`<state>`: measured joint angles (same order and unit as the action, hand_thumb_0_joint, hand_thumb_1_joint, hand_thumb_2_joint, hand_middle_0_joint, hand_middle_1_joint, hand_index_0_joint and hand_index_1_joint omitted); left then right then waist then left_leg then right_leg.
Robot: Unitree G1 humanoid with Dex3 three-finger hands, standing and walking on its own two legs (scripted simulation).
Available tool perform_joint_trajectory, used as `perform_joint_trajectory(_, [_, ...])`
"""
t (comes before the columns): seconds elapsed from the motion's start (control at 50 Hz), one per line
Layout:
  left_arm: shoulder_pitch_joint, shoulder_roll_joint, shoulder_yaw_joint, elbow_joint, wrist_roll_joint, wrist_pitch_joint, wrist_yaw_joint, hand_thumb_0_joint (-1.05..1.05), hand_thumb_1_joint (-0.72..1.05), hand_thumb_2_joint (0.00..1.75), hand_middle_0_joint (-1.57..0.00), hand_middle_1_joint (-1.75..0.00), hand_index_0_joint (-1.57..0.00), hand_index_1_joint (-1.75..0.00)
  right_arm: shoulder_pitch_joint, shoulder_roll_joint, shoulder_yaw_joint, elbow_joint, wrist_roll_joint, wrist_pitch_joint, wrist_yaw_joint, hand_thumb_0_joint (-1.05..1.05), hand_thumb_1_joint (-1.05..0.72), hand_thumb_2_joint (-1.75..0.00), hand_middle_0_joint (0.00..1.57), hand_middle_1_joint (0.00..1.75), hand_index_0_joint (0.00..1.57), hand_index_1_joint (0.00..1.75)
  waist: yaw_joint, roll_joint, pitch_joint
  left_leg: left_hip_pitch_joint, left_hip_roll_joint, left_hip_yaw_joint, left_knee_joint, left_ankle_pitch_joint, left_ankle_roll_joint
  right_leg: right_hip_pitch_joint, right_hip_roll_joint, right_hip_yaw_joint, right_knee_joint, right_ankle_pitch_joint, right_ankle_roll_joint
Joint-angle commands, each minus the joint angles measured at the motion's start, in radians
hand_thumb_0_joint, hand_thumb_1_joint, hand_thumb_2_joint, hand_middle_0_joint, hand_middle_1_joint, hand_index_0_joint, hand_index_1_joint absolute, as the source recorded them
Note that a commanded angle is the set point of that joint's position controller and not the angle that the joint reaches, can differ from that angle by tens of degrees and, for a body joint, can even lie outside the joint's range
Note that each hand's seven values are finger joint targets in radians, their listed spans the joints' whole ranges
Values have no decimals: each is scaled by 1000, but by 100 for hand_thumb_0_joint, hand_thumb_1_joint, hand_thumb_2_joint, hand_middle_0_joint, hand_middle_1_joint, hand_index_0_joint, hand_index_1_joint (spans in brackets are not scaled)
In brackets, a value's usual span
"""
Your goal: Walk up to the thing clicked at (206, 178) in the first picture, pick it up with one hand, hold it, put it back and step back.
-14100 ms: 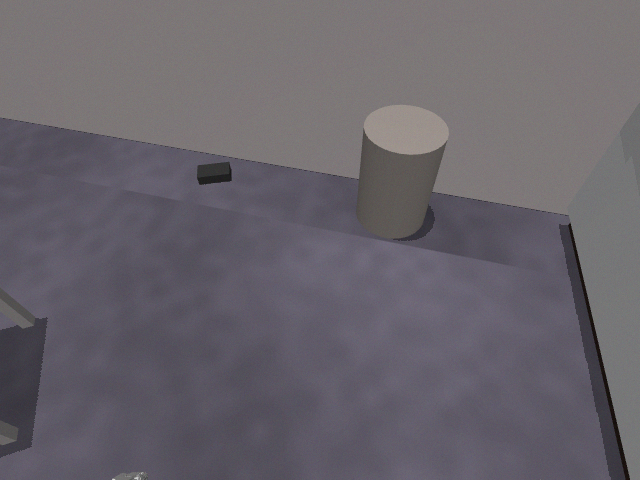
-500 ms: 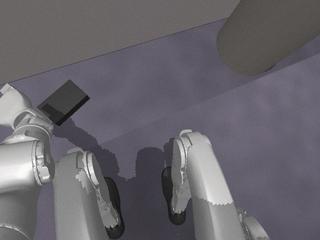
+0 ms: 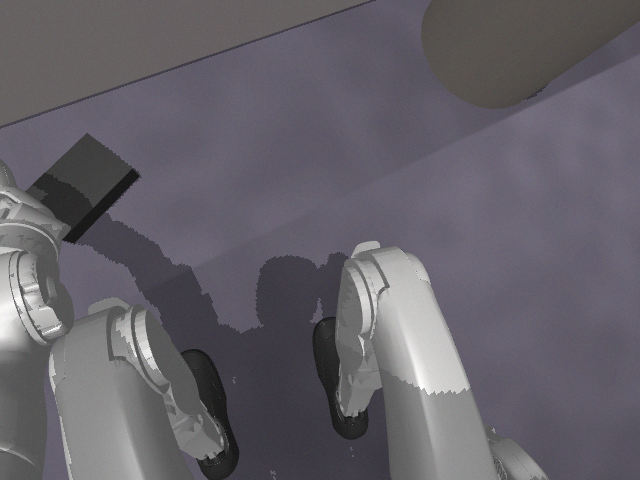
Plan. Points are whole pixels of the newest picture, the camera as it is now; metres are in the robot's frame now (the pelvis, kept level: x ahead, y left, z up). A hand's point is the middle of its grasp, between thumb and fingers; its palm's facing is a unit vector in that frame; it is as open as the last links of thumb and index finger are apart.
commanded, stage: rise first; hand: left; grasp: from above
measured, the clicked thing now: (80, 188) +0.51 +0.28 -0.31
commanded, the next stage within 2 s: approach in 0.56 s
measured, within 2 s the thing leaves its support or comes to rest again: neither
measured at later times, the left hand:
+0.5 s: hand (19, 201) +0.46 +0.31 -0.19, palm faces -0.24 -0.35 -0.90, open 13.7 cm
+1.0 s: hand (47, 187) +0.49 +0.30 -0.23, palm faces -0.28 -0.35 -0.89, open 14.1 cm
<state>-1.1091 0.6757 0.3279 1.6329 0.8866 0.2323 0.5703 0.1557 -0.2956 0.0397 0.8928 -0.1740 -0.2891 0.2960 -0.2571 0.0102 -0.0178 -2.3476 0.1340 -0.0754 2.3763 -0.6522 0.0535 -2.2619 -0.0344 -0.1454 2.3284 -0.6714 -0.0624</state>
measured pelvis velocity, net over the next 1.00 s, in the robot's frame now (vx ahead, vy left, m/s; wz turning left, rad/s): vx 0.00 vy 0.01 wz -0.07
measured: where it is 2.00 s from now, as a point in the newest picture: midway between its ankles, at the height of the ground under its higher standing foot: (281, 414)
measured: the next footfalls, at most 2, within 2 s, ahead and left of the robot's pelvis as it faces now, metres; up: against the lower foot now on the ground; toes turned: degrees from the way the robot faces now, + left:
none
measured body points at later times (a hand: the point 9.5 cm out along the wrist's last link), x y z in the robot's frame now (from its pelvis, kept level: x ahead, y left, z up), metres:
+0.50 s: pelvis +0.00 +0.00 -0.01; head +0.26 +0.05 +0.35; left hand +0.47 +0.33 -0.14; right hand +0.01 -0.25 -0.11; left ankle +0.08 +0.13 -0.30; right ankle +0.10 -0.10 -0.30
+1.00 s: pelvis +0.00 +0.01 -0.02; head +0.28 +0.07 +0.32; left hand +0.50 +0.31 -0.18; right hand -0.01 -0.24 -0.09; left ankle +0.08 +0.13 -0.30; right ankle +0.10 -0.10 -0.30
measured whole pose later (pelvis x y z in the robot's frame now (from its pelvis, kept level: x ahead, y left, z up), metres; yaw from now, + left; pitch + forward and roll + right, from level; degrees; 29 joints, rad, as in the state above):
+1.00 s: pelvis +0.00 +0.01 -0.02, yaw -4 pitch +31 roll -10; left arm -1.26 0.90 0.28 1.80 0.94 0.20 0.60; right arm 0.17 -0.34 0.20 0.81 -0.22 -0.37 0.34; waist -0.37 -0.08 0.11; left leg -2.40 0.14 -0.15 2.48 -0.67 0.06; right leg -2.28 -0.01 -0.20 2.38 -0.66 -0.05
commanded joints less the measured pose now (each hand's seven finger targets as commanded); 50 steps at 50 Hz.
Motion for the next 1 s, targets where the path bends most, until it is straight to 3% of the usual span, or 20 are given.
perform_joint_trajectory(0.0, [-305, 249, -19, -104, 26, -2, 44, 0, -45, 88, -15, -108, -18, -104, 253, -227, -47, 9, 0, -12, 7, 0, -92, -90, 20, 30, 20, 30, -19, 267, -674, 493, -65, 29, -192, 158, -23, 342, 78, 4, -266, 205, 35])
perform_joint_trajectory(0.02, [-290, 214, -47, -61, 20, 5, 39, 0, -45, 88, -15, -107, -18, -104, 229, -226, -41, -1, 0, -18, 9, 0, -92, -90, 20, 30, 20, 30, -29, 247, -650, 484, -63, 20, -190, 135, -20, 313, 79, -1, -264, 186, 36])
perform_joint_trajectory(0.06, [-316, 297, 8, -135, 12, -2, 46, 0, -43, 87, -17, -104, -19, -101, 263, -246, -44, 13, -2, -20, 10, 0, -91, -90, 20, 30, 20, 30, -21, 255, -663, 481, -63, 25, -179, 162, -19, 347, 78, 1, -270, 208, 40])
perform_joint_trajectory(0.12, [-282, 266, -24, -104, 18, 8, 35, 0, -46, 89, -16, -105, -18, -102, 246, -237, -34, -6, -1, -21, 18, 0, -92, -91, 20, 30, 20, 30, -20, 256, -682, 497, -62, 27, -166, 200, -19, 377, 84, 2, -258, 249, 42])
perform_joint_trajectory(0.16, [-316, 306, -7, -143, 14, 3, 31, 0, -45, 87, -17, -103, -19, -101, 272, -245, -35, 13, -3, -22, 21, 0, -92, -91, 20, 30, 20, 30, -31, 261, -683, 498, -60, 16, -157, 200, -19, 357, 82, -6, -241, 251, 41])
perform_joint_trajectory(0.2, [-303, 274, -21, -126, 16, 3, 29, 0, -47, 90, -16, -104, -18, -102, 260, -241, -28, -4, 0, -20, 24, 0, -92, -91, 20, 30, 20, 30, -28, 275, -679, 504, -58, 19, -157, 205, -21, 363, 87, -7, -244, 260, 39])
perform_joint_trajectory(0.36, [-296, 324, -2, -128, 31, -1, 20, 0, -51, 93, -15, -103, -15, -102, 282, -261, -19, 3, 2, -17, 30, 0, -92, -91, 20, 30, 20, 30, -31, 279, -661, 482, -59, 10, -149, 197, -20, 355, 92, -16, -229, 255, 37])
perform_joint_trajectory(0.38, [-310, 293, -26, -128, 28, 0, 20, 0, -52, 94, -15, -102, -15, -102, 263, -250, -12, -14, 3, -20, 30, 0, -92, -91, 20, 30, 20, 30, -30, 289, -662, 492, -58, 10, -150, 189, -22, 346, 92, -17, -228, 246, 36])
perform_joint_trajectory(0.44, [-298, 334, 6, -104, 35, -1, 25, 0, -52, 94, -14, -102, -15, -102, 288, -268, -9, 3, -1, -20, 34, 0, -92, -91, 20, 30, 20, 30, -42, 281, -642, 478, -56, -2, -149, 189, -23, 336, 90, -27, -218, 245, 36])
perform_joint_trajectory(0.5, [-343, 297, -39, -102, 35, -4, 19, 0, -51, 93, -15, -102, -16, -101, 271, -266, -1, -14, 0, -24, 36, 0, -92, -91, 20, 30, 20, 30, -54, 314, -626, 484, -56, -5, -153, 169, -25, 311, 93, -30, -216, 228, 32])
perform_joint_trajectory(0.54, [-326, 344, -10, -83, 43, -3, 25, 0, -52, 94, -14, -102, -15, -102, 277, -283, 3, -10, -1, -28, 34, 0, -92, -91, 20, 30, 20, 30, -53, 290, -615, 467, -57, -10, -147, 152, -23, 302, 93, -34, -219, 210, 34])
perform_joint_trajectory(0.6, [-339, 309, -49, -71, 41, -9, 19, 0, -53, 95, -14, -104, -14, -103, 261, -270, 10, -17, -6, -32, 38, 0, -92, -91, 20, 30, 20, 30, -61, 291, -607, 457, -58, -3, -139, 147, -21, 312, 96, -31, -220, 207, 36])
perform_joint_trajectory(0.62, [-319, 372, -1, -57, 49, -7, 23, 0, -52, 95, -14, -103, -14, -102, 283, -284, 13, -4, -7, -34, 37, 0, -92, -91, 20, 30, 20, 30, -62, 280, -597, 444, -58, -9, -138, 142, -20, 309, 93, -34, -218, 199, 38])
perform_joint_trajectory(0.64, [-340, 348, -26, -89, 44, -10, 20, 0, -59, 101, -16, -95, -12, -98, 277, -284, 10, -13, -5, -34, 37, 0, -92, -91, 20, 30, 20, 30, -55, 298, -602, 460, -58, -7, -141, 150, -23, 303, 93, -32, -215, 204, 35])
perform_joint_trajectory(0.66, [-344, 331, -44, -69, 42, -9, 14, 0, -59, 99, -10, -103, -9, -104, 266, -280, 15, -16, -7, -37, 39, 0, -92, -90, 20, 30, 20, 30, -69, 300, -590, 461, -57, -12, -140, 144, -23, 293, 93, -38, -209, 199, 34])
perform_joint_trajectory(0.7, [-324, 388, -13, -23, 51, -9, 14, 0, -58, 98, -10, -105, -10, -105, 280, -299, 26, -11, -5, -40, 36, 0, -92, -90, 20, 30, 20, 30, -71, 289, -568, 443, -54, -24, -140, 134, -24, 281, 94, -45, -203, 190, 34])
perform_joint_trajectory(0.76, [-365, 357, -60, 13, 55, -23, 0, 0, -58, 99, -10, -105, -9, -105, 272, -302, 38, -25, -12, -45, 33, 0, -92, -90, 20, 30, 20, 30, -111, 262, -521, 411, -57, -21, -122, 117, -16, 274, 98, -42, -213, 178, 39])
perform_joint_trajectory(0.86, [-434, 385, -77, 59, 74, -54, 42, 0, -56, 96, -10, -107, -10, -106, 281, -330, 80, -47, -31, -73, 30, 0, -92, -90, 20, 30, 20, 30, -159, 289, -512, 438, -51, -41, -113, 121, -25, 282, 105, -63, -205, 193, 40])
perform_joint_trajectory(0.88, [-460, 372, -96, 41, 77, -54, 50, 0, -56, 96, -10, -107, -11, -106, 276, -328, 86, -54, -34, -78, 33, 0, -92, -90, 20, 30, 20, 30, -160, 319, -520, 477, -48, -43, -117, 144, -32, 285, 104, -66, -197, 215, 37])
perform_joint_trajectory(0.98, [-514, 449, -68, -3, 65, -28, 98, 0, -58, 96, -10, -107, -10, -106, 259, -339, 104, -63, -48, -89, 48, 0, -93, -91, 20, 30, 20, 30, -157, 441, -569, 555, -33, -50, -110, 191, -48, 321, 106, -78, -180, 272, 37])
